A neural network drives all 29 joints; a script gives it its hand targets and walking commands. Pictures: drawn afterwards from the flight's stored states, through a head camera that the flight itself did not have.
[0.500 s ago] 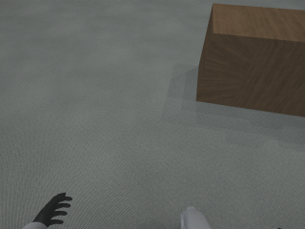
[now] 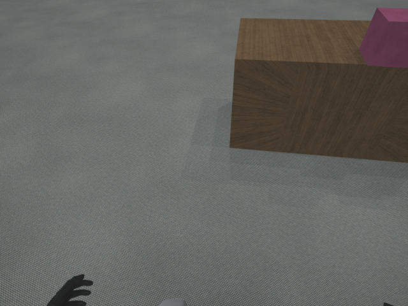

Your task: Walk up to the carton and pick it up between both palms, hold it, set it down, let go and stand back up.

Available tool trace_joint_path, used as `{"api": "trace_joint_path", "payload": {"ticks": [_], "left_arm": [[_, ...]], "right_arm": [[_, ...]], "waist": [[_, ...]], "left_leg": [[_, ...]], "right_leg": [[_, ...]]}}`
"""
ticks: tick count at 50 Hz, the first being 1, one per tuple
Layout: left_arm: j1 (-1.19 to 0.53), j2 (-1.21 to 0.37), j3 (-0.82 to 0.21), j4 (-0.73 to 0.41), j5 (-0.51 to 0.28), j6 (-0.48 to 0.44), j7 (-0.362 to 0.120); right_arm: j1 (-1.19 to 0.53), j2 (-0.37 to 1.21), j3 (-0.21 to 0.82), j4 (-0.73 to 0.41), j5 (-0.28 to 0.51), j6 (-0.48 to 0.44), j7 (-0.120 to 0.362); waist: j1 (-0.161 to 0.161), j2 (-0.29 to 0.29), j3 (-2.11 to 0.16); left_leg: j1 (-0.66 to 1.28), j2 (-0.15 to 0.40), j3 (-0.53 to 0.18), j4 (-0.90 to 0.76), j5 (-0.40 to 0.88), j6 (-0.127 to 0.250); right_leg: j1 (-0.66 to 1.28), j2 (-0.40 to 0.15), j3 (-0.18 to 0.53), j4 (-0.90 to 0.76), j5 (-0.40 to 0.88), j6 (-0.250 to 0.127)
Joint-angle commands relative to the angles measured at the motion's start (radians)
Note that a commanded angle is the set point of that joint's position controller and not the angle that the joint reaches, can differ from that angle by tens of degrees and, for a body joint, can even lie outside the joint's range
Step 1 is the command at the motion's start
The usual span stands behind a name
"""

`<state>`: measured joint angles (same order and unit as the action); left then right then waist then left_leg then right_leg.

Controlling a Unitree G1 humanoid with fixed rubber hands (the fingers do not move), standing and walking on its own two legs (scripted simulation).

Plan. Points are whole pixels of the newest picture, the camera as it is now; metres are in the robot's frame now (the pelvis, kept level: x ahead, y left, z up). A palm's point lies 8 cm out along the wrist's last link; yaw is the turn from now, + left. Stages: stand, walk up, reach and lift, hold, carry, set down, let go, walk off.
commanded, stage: walk up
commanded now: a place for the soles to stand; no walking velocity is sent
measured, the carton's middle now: (399, 38) +1.27 -0.76 -0.02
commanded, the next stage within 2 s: none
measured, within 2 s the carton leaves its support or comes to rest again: neither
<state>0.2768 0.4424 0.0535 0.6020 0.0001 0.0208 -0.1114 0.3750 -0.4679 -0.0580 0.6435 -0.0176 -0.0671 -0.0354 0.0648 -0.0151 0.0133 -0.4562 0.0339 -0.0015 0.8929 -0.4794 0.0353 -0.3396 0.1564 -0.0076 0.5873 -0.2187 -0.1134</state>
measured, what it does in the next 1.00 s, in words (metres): steps to the right: left foot, then right foot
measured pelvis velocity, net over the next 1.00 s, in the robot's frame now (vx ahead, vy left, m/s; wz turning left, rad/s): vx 0.24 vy -0.30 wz -0.18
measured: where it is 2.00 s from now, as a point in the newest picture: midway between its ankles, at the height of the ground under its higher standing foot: (335, 278)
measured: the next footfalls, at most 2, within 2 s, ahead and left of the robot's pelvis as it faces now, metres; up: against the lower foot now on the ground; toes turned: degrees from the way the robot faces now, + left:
left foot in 0.04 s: +0.11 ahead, +0.14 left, +0.00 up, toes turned +1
right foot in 0.30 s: +0.13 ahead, -0.26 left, +0.00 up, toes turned -5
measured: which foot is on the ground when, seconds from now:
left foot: up 0.00-0.02, down 0.04-0.32, up 0.34-0.68, down 0.70-1.00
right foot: down 0.00-0.04, up 0.06-0.28, down 0.30-0.70, up 0.72-1.00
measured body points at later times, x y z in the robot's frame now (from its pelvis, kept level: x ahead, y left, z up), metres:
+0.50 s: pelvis +0.10 -0.17 +0.00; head +0.09 -0.18 +0.45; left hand +0.24 +0.14 -0.07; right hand +0.17 -0.52 -0.08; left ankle +0.12 -0.01 -0.67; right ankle +0.09 -0.25 -0.72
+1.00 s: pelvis +0.24 -0.30 -0.03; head +0.26 -0.31 +0.42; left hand +0.45 -0.02 -0.10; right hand +0.23 -0.65 -0.10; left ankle +0.25 -0.08 -0.72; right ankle +0.35 -0.46 -0.71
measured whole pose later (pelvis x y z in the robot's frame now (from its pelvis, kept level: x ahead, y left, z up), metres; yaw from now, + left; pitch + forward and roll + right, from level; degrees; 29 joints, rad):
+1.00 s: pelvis +0.24 -0.30 -0.03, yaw -10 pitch +1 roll +3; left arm 0.24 0.47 0.06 0.60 0.00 0.00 -0.10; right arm 0.44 -0.47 -0.07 0.65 -0.01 -0.12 -0.05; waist -0.03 -0.06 0.03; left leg -0.32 0.13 0.01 0.78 -0.46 -0.05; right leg -0.67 -0.12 0.00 0.87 -0.29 -0.05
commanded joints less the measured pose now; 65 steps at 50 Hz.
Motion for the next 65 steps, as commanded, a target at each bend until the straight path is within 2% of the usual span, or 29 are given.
{"api": "trace_joint_path", "payload": {"ticks": [1,2,3,4,6,12,14,15,16,17,18,20,25,29,32,33,34,35,36,42,48,51,52,53,54,56,58,63,65], "left_arm": [[-0.257,0.171,0.099,-0.152,0.083,-0.002,0.002],[-0.107,0.072,0.079,-0.123,0.08,-0.005,0.014],[0.007,0.16,0.097,-0.107,0.061,0.004,0.024],[-0.002,0.216,0.104,-0.098,0.066,0.006,0.016],[0.004,0.252,0.118,-0.096,0.068,-0.004,-0.005],[0.003,0.158,0.109,-0.072,0.046,-0.019,-0.032],[0.143,0.178,0.123,0.023,0.052,-0.038,-0.004],[0.21,0.228,0.137,0.039,0.067,-0.048,0.013],[0.215,0.328,0.159,0.026,0.076,-0.043,0.031],[0.149,0.384,0.17,-0.004,0.067,-0.052,0.032],[0.071,0.357,0.153,-0.022,0.044,-0.048,0.027],[0.053,0.29,0.146,-0.017,0.045,-0.051,0.034],[0.086,0.25,0.112,-0.03,0.044,-0.057,0.034],[0.104,0.231,0.106,-0.032,0.037,-0.053,0.043],[0.023,0.221,0.092,-0.059,0.034,-0.045,0.039],[-0.029,0.198,0.081,-0.082,0.036,-0.049,0.042],[-0.019,0.143,0.074,-0.121,0.028,-0.06,0.05],[0.009,0.121,0.067,-0.137,0.039,-0.064,0.053],[-0.038,0.225,0.087,-0.127,0.049,-0.054,0.056],[-0.123,0.172,0.079,-0.136,0.038,-0.058,0.033],[0.002,0.181,0.126,-0.043,0.041,-0.06,-0.009],[0.221,0.261,0.162,0.034,0.069,-0.074,0.028],[0.225,0.336,0.171,0.015,0.071,-0.079,0.04],[0.152,0.374,0.176,-0.009,0.043,-0.077,0.044],[0.051,0.374,0.168,0.004,0.034,-0.065,0.045],[-0.041,0.31,0.161,-0.029,0.04,-0.067,0.057],[-0.056,0.266,0.129,-0.038,0.044,-0.068,0.058],[-0.035,0.25,0.128,-0.039,0.043,-0.066,0.046],[-0.014,0.264,0.13,-0.024,0.047,-0.058,0.045]], "right_arm": [[0.534,-0.306,-0.136,0.172,0.02,-0.02,-0.044],[0.335,-0.323,-0.146,0.13,-0.005,-0.008,-0.06],[0.072,-0.311,-0.143,0.004,-0.007,-0.017,-0.067],[0.016,-0.341,-0.126,-0.022,0.013,-0.047,-0.068],[-0.111,-0.325,-0.103,-0.028,0.006,-0.071,-0.067],[-0.017,-0.369,-0.122,-0.013,-0.037,-0.051,-0.023],[0.004,-0.297,-0.098,0.015,-0.035,-0.04,-0.017],[0.06,-0.197,-0.078,0.005,-0.041,-0.026,-0.011],[0.075,-0.128,-0.051,-0.009,-0.033,-0.023,-0.009],[0.04,-0.211,-0.064,-0.015,-0.01,-0.023,-0.021],[-0.02,-0.292,-0.08,0.007,-0.001,-0.024,-0.021],[-0.058,-0.255,-0.073,0.003,0.011,-0.025,-0.005],[0.0,-0.233,-0.072,0.019,0.008,-0.052,0.003],[-0.034,-0.208,-0.055,0.019,0.014,-0.063,-0.001],[0.108,-0.187,-0.064,0.056,0.021,-0.07,-0.015],[0.253,-0.221,-0.094,0.069,0.005,-0.07,-0.028],[0.324,-0.298,-0.116,0.08,-0.001,-0.073,-0.032],[0.301,-0.358,-0.128,0.062,-0.005,-0.071,-0.036],[0.246,-0.349,-0.13,0.039,0.024,-0.066,-0.036],[0.112,-0.322,-0.092,0.022,0.007,-0.081,-0.043],[-0.015,-0.33,-0.096,-0.007,-0.008,-0.083,-0.023],[0.101,-0.158,-0.041,0.023,-0.015,-0.057,-0.02],[0.101,-0.119,-0.022,-0.002,0.001,-0.052,-0.022],[0.11,-0.245,-0.064,0.005,0.02,-0.03,-0.034],[0.105,-0.296,-0.073,0.036,0.019,-0.012,-0.025],[0.149,-0.249,-0.07,0.069,0.03,-0.005,-0.009],[0.167,-0.208,-0.071,0.076,0.023,-0.009,0.0],[0.122,-0.251,-0.085,0.086,0.016,-0.006,0.013],[0.13,-0.247,-0.075,0.075,0.021,-0.015,0.015]], "waist": [[-0.311,-0.002,-0.071],[-0.211,0.416,-0.131],[-0.069,0.247,-0.068],[-0.041,0.14,-0.055],[0.007,0.037,-0.015],[-0.043,0.255,-0.061],[0.03,0.01,-0.132],[0.053,-0.171,-0.135],[0.054,-0.384,-0.111],[0.048,-0.34,-0.054],[0.017,-0.23,0.063],[-0.011,-0.133,0.192],[0.004,-0.146,0.107],[0.019,-0.175,0.114],[-0.091,-0.13,0.022],[-0.175,-0.079,-0.02],[-0.199,0.142,-0.109],[-0.174,0.202,-0.15],[-0.165,0.039,-0.113],[-0.097,0.033,0.09],[0.003,0.165,-0.097],[0.099,-0.234,-0.189],[0.107,-0.426,-0.145],[0.083,-0.346,-0.161],[0.001,-0.193,-0.06],[-0.05,-0.192,0.076],[-0.047,-0.208,0.058],[-0.031,-0.037,0.093],[-0.016,-0.094,0.071]], "left_leg": [[0.799,-0.023,0.192,-0.731,0.2,0.046],[0.75,0.255,-0.314,-0.554,0.192,0.093],[0.484,0.46,-0.599,-0.631,-0.117,0.208],[0.304,0.507,-0.667,-0.716,-0.297,0.233],[0.3,0.447,-0.496,-0.663,-0.117,0.231],[0.22,0.238,-0.083,-0.466,0.025,0.15],[0.087,0.138,0.052,-0.155,0.063,0.102],[-0.114,0.071,0.132,0.091,-0.008,0.069],[-0.394,-0.016,0.105,0.284,-0.17,0.024],[-0.434,0.019,0.023,0.317,-0.105,0.015],[-0.39,0.084,0.02,0.325,-0.043,0.019],[-0.36,0.103,0.003,0.287,0.065,0.02],[-0.232,0.035,0.061,0.023,0.009,0.011],[-0.16,0.016,0.076,-0.106,0.087,0.0],[0.231,-0.051,0.133,-0.301,0.25,0.042],[0.444,0.001,0.079,-0.325,0.357,0.064],[0.616,0.191,-0.253,-0.443,0.233,0.157],[0.707,0.404,-0.709,-0.512,0.073,0.266],[0.609,0.428,-0.781,-0.534,-0.044,0.326],[0.239,0.348,-0.353,-0.435,0.513,0.262],[-0.071,0.228,-0.141,-0.318,0.234,0.144],[-0.283,0.043,0.048,0.291,0.081,0.056],[-0.438,-0.064,-0.033,0.492,-0.119,0.023],[-0.412,-0.035,-0.067,0.548,-0.068,0.012],[-0.319,-0.008,-0.087,0.543,-0.008,0.027],[-0.228,0.024,-0.044,0.463,0.111,0.008],[-0.16,0.036,0.011,0.368,0.132,-0.003],[-0.128,0.021,-0.015,0.263,0.136,-0.005],[-0.144,0.011,0.025,0.12,0.025,-0.013]], "right_leg": [[-0.352,-0.026,0.054,-0.134,-0.094,0.379],[-0.482,-0.018,0.094,0.336,-0.326,0.208],[-0.487,-0.093,0.188,0.577,-0.249,0.214],[-0.399,-0.153,0.266,0.625,-0.191,0.158],[-0.408,-0.182,0.304,0.69,-0.172,0.165],[-0.121,-0.218,0.038,0.041,-0.242,0.093],[0.155,-0.135,-0.074,-0.12,-0.087,0.106],[0.342,-0.137,0.021,-0.099,-0.123,0.077],[0.356,-0.351,0.418,-0.2,-0.415,0.018],[0.225,-0.499,0.706,-0.381,-0.719,-0.098],[0.074,-0.498,0.671,-0.412,-0.818,-0.127],[-0.054,-0.399,0.532,-0.379,-0.611,-0.027],[0.096,-0.387,0.409,-0.256,-0.188,-0.142],[0.165,-0.353,0.34,-0.198,0.118,-0.083],[0.013,-0.285,0.171,0.047,0.433,-0.005],[-0.13,-0.24,0.127,0.216,0.499,0.056],[-0.297,-0.155,0.059,0.524,0.364,0.137],[-0.497,-0.071,0.088,0.602,-0.257,0.151],[-0.505,-0.128,0.167,0.674,-0.255,0.129],[-0.495,-0.262,0.168,0.61,-0.233,0.104],[0.114,-0.248,0.038,0.157,0.055,0.078],[0.453,-0.21,0.036,0.079,-0.188,0.058],[0.356,-0.47,0.54,-0.203,-0.559,0.052],[0.262,-0.559,0.711,-0.371,-0.825,0.016],[0.066,-0.532,0.687,-0.424,-0.895,0.096],[-0.135,-0.438,0.542,-0.418,-0.79,0.106],[-0.162,-0.42,0.393,-0.352,-0.679,-0.007],[-0.097,-0.428,0.376,-0.383,-0.644,-0.003],[0.017,-0.423,0.328,-0.336,-0.566,-0.045]]}}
